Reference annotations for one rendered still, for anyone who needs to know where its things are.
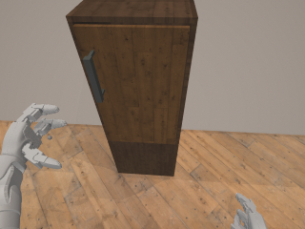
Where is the robot right hand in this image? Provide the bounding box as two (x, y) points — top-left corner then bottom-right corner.
(231, 193), (268, 229)

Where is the handle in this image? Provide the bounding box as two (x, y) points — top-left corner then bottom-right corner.
(83, 50), (105, 103)

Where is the robot left hand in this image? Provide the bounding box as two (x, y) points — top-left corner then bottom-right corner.
(1, 103), (67, 169)

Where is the cupboard door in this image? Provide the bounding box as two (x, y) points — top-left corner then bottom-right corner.
(72, 24), (190, 145)

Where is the robot left forearm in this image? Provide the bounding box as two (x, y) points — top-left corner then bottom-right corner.
(0, 155), (27, 229)

